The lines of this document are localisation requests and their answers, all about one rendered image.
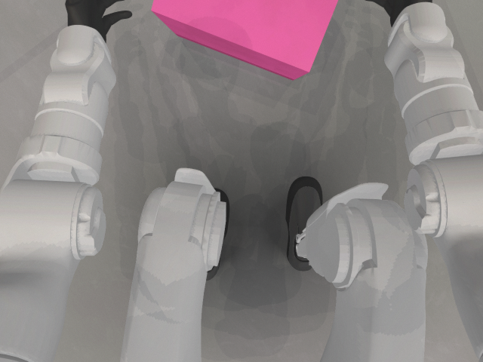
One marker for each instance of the carton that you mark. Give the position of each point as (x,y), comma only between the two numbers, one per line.
(280,36)

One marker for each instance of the left robot forearm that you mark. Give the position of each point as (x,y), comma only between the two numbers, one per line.
(69,124)

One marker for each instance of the robot right shin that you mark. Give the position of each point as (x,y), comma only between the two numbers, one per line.
(308,246)

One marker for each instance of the right robot forearm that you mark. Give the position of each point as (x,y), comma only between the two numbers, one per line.
(434,95)

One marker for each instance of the robot right thigh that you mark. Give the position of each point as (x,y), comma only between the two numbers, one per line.
(367,246)

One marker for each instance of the left robot hand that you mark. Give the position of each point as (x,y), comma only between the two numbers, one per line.
(90,12)

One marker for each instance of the right robot hand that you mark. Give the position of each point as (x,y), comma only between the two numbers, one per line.
(395,7)

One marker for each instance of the robot right upper arm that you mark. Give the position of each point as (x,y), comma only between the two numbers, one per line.
(444,199)

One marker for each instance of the robot left upper arm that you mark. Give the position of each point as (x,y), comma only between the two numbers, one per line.
(46,228)

